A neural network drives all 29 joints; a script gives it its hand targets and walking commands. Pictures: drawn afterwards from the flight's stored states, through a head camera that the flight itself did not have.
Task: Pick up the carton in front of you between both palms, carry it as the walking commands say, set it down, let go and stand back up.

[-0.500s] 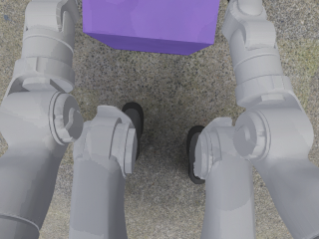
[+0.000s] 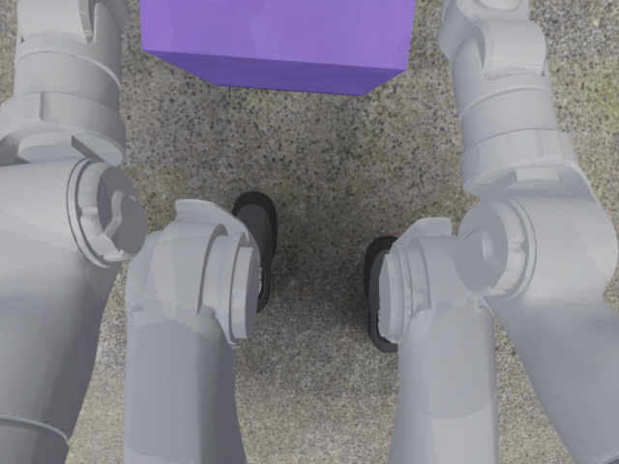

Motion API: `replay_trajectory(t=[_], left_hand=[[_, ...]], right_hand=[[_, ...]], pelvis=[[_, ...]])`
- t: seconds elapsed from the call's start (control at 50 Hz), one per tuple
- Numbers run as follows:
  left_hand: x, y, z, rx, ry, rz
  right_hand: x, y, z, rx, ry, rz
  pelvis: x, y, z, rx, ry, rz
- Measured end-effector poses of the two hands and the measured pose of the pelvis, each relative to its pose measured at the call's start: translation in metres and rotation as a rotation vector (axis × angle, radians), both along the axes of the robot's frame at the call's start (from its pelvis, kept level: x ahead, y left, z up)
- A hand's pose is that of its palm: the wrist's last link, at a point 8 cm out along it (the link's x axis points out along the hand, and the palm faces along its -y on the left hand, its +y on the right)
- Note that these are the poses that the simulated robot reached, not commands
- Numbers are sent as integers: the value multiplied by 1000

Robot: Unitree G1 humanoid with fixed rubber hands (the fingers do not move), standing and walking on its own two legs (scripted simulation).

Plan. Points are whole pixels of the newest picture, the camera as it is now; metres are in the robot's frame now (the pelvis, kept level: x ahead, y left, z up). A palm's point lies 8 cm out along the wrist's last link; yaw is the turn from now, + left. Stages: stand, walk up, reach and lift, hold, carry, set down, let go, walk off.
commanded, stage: set down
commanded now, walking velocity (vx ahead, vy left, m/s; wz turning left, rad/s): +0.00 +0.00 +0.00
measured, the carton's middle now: out of the picture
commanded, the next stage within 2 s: let go in 1.48 s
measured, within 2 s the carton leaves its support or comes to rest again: neither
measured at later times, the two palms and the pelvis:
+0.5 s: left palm out of the picture +0.53 +0.29 -0.17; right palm out of the picture +0.57 -0.10 -0.16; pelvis +0.00 +0.00 +0.00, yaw +0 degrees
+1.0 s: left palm out of the picture +0.54 +0.30 +0.00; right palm out of the picture +0.58 -0.09 +0.01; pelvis +0.01 +0.01 +0.11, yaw +1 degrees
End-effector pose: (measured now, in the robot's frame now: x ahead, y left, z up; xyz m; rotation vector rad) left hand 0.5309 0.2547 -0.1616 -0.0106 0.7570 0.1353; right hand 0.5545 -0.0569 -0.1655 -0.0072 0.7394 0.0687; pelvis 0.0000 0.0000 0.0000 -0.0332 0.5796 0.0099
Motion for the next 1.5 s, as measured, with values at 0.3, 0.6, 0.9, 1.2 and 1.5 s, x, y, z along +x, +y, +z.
replay_trajectory(t=[0.3, 0.6, 0.9, 1.2, 1.5], left_hand=[[-15, 12, -28, 45, 39, 81], [6, 36, 33, 53, -107, 125], [3, 38, 142, 59, -105, 107], [3, 50, 225, 69, -115, 92], [1, 50, 317, 66, -116, 81]], right_hand=[[0, -23, -16, -102, 2, 3], [21, -27, 38, -100, -106, -20], [23, -27, 149, -117, -100, -61], [23, -32, 231, -122, -118, -59], [19, -36, 323, -119, -119, -56]], pelvis=[[1, 0, 3, -1, -31, 5], [3, 0, 14, -6, 17, 19], [11, 4, 91, -35, 176, 42], [23, 9, 167, -36, 229, 55], [38, 14, 252, -29, 215, 68]])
